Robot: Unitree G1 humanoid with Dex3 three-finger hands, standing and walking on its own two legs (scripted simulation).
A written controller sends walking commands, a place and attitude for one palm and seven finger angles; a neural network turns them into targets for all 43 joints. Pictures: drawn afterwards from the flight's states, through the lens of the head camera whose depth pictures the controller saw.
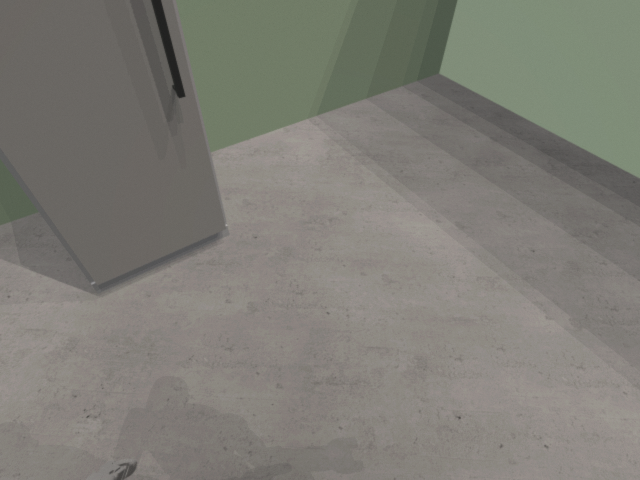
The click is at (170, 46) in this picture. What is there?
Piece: fridge door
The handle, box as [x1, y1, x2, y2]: [151, 0, 184, 97]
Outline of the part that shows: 151,0 174,83 172,86 176,91 177,95 181,97 184,96 184,93 160,0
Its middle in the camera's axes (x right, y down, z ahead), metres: -0.40 -0.57 +0.91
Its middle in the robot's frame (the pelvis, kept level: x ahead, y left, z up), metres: +1.06 +0.46 +0.17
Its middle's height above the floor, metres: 0.94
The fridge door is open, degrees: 0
